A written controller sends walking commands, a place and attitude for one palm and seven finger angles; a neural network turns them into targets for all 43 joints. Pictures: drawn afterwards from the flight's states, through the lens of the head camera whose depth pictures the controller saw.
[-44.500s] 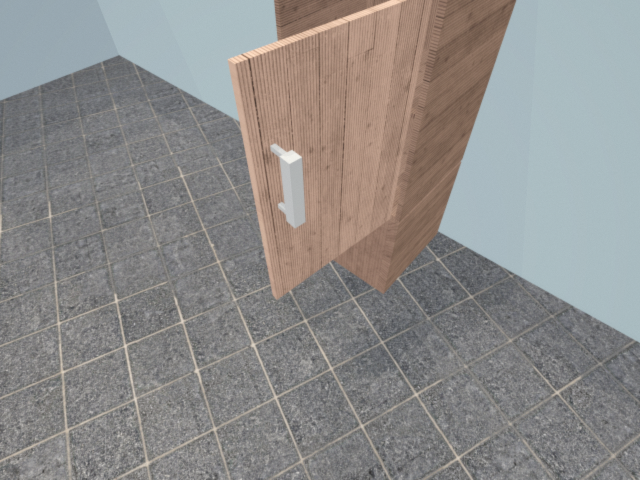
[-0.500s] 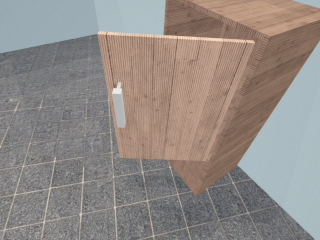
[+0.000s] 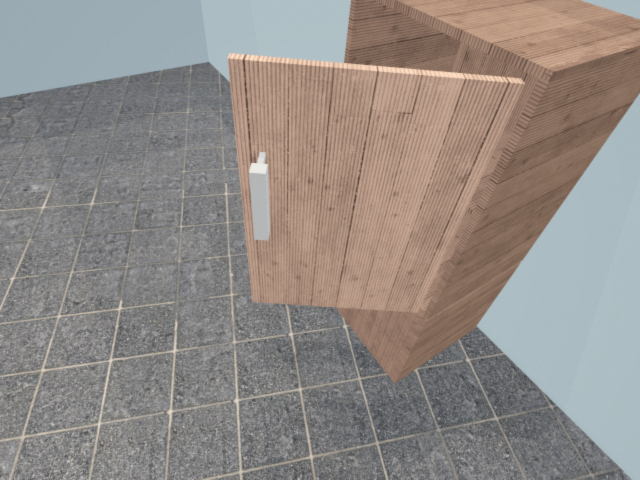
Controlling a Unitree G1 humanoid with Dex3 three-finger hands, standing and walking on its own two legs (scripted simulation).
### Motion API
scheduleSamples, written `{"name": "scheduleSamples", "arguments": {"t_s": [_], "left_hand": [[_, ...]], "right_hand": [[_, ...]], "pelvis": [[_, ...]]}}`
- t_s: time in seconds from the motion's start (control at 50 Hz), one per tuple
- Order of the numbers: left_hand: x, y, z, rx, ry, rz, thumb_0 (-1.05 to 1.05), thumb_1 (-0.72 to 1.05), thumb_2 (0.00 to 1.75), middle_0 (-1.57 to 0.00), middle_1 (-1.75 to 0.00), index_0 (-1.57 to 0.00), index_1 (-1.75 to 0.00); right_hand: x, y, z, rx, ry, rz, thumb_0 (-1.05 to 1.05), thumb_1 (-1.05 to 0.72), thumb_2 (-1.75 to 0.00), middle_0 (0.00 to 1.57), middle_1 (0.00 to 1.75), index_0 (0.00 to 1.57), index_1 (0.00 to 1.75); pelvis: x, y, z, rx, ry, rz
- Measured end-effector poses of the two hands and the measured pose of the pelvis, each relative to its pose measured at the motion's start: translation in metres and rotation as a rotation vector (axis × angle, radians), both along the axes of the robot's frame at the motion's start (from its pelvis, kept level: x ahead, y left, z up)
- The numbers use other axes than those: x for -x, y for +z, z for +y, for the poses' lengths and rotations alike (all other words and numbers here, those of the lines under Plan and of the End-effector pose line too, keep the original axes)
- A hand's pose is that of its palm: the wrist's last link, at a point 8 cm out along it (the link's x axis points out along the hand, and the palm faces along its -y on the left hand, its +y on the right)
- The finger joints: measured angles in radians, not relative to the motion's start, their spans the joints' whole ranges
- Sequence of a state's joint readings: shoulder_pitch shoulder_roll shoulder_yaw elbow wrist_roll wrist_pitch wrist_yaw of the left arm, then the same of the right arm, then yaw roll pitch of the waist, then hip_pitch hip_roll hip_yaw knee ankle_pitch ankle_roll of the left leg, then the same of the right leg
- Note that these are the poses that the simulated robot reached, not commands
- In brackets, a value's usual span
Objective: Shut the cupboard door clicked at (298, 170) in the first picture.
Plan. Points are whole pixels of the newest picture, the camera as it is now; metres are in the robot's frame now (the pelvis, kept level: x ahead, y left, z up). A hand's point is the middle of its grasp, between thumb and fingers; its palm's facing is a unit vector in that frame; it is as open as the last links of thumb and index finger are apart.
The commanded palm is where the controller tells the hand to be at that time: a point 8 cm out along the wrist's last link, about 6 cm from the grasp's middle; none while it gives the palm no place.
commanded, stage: come to a stop and stand still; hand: left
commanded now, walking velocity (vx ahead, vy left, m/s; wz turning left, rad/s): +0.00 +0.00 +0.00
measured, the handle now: (262, 196) +0.55 +0.14 +0.03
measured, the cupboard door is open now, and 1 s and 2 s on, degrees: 55 55 55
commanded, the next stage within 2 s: look again from close up in 1.30 s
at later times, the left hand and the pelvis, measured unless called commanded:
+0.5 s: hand out of the picture -0.07 +0.22 -0.20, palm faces +0.05 -0.98 -0.19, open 7.4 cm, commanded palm none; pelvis -0.09 +0.03 -0.02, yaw -2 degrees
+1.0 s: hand out of the picture -0.03 +0.18 -0.18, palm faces -0.02 -0.98 -0.18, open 7.2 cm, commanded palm none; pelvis -0.07 +0.01 +0.00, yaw -2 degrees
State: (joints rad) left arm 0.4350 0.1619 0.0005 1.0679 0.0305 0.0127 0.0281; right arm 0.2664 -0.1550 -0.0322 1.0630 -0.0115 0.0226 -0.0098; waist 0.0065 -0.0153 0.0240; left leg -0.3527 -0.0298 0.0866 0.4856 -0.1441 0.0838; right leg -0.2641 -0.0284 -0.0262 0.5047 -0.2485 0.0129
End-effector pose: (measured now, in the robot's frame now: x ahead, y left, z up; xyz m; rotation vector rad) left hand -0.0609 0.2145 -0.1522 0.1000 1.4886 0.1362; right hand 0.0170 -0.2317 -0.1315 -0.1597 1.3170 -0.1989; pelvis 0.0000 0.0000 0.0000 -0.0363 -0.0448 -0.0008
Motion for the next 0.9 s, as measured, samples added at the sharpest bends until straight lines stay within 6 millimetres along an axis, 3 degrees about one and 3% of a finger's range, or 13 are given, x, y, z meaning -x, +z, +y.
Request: {"name": "scheduleSamples", "arguments": {"t_s": [0.16,0.3,0.34,0.4,0.46,0.54,0.6,0.7,0.78,0.84,0.9], "left_hand": [[0.015,0.0,-0.001,-0.002,0.035,-0.039,0.0,0.91,0.9,-0.2,-0.3,-0.2,-0.3],[0.068,-0.002,-0.004,-0.01,0.117,0.003,0.0,0.91,0.9,-0.2,-0.3,-0.2,-0.3],[0.073,-0.007,0.003,-0.007,0.103,0.031,0.0,0.91,0.9,-0.2,-0.3,-0.2,-0.3],[0.058,-0.019,0.022,-0.017,0.043,-0.006,0.01,0.91,0.9,-0.2,-0.3,-0.2,-0.3],[0.032,-0.027,0.045,-0.035,0.014,-0.097,0.01,0.91,0.9,-0.2,-0.3,-0.2,-0.3],[0.0,-0.007,0.063,-0.065,-0.018,-0.199,0.01,0.91,0.9,-0.2,-0.3,-0.2,-0.3],[-0.02,0.01,0.067,-0.075,-0.044,-0.259,0.01,0.91,0.9,-0.2,-0.3,-0.2,-0.3],[-0.044,0.027,0.056,-0.067,-0.117,-0.28,0.01,0.91,0.9,-0.2,-0.3,-0.19,-0.3],[-0.058,0.026,0.035,-0.061,-0.15,-0.292,0.01,0.91,0.9,-0.2,-0.3,-0.2,-0.3],[-0.054,0.023,0.018,-0.045,-0.145,-0.281,0.01,0.91,0.9,-0.2,-0.3,-0.2,-0.3],[-0.046,0.018,0.012,-0.041,-0.104,-0.26,0.0,0.94,0.9,-0.2,-0.3,-0.2,-0.3]], "right_hand": [[0.008,-0.003,0.007,-0.01,0.02,-0.007,0.0,-0.92,-0.89,0.2,0.3,0.2,0.3],[0.008,-0.003,0.005,-0.007,0.05,-0.033,0.0,-0.91,-0.89,0.2,0.3,0.2,0.3],[0.014,0.002,0.004,0.01,0.023,-0.067,0.0,-0.91,-0.89,0.2,0.3,0.2,0.3],[0.038,0.004,0.003,0.044,-0.017,-0.12,0.0,-0.91,-0.89,0.2,0.3,0.2,0.3],[0.075,-0.006,0.011,0.067,-0.03,-0.071,0.0,-0.91,-0.9,0.2,0.3,0.2,0.3],[0.12,-0.004,0.03,0.03,-0.046,0.03,0.0,-0.91,-0.9,0.2,0.3,0.2,0.3],[0.143,0.001,0.042,-0.006,-0.061,0.075,0.0,-0.91,-0.89,0.2,0.3,0.2,0.3],[0.167,0.005,0.048,-0.042,-0.107,0.113,0.0,-0.9,-0.89,0.2,0.3,0.21,0.3],[0.185,-0.001,0.04,-0.063,-0.141,0.163,0.0,-0.9,-0.89,0.2,0.3,0.21,0.3],[0.189,-0.003,0.031,-0.065,-0.14,0.208,0.0,-0.9,-0.89,0.2,0.3,0.21,0.3],[0.179,-0.001,0.021,-0.046,-0.126,0.216,0.0,-0.91,-0.89,0.2,0.3,0.2,0.3]], "pelvis": [[0.019,0.0,0.004,-0.005,0.017,-0.019],[0.048,-0.003,0.006,-0.015,0.047,-0.017],[0.055,-0.004,0.01,-0.022,0.033,-0.008],[0.065,-0.011,0.018,-0.029,0.001,0.001],[0.082,-0.02,0.027,-0.044,-0.008,-0.01],[0.091,-0.008,0.03,-0.051,-0.028,-0.004],[0.092,0.002,0.029,-0.038,-0.027,0.019],[0.094,0.011,0.023,-0.025,-0.037,0.054],[0.093,0.007,0.011,-0.042,-0.043,0.07],[0.09,0.006,0.006,-0.024,-0.043,0.06],[0.084,0.006,0.005,-0.018,-0.033,0.05]]}}
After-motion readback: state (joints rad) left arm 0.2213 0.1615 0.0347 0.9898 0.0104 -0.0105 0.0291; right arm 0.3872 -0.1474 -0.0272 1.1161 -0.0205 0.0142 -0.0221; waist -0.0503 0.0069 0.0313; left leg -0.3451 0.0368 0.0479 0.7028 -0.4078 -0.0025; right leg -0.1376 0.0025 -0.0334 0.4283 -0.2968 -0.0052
